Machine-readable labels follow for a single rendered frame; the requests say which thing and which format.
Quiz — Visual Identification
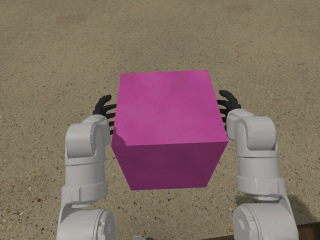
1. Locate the left robot forearm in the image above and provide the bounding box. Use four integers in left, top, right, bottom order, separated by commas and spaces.
56, 114, 111, 240

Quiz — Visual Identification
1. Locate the carton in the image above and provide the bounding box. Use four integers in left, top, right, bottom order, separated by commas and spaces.
111, 70, 229, 191

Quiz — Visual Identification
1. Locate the right robot hand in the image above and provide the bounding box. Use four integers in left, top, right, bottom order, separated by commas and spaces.
217, 90, 241, 131

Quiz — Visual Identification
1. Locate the left robot upper arm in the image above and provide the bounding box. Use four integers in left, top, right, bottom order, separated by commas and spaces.
57, 208, 116, 240

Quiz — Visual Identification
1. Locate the right robot forearm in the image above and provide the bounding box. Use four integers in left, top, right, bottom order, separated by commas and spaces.
226, 108, 299, 239

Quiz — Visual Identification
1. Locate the right robot upper arm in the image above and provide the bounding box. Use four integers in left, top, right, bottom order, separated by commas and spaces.
233, 203, 299, 240

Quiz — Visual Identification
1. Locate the left robot hand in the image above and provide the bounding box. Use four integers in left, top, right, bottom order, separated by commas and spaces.
92, 94, 117, 135

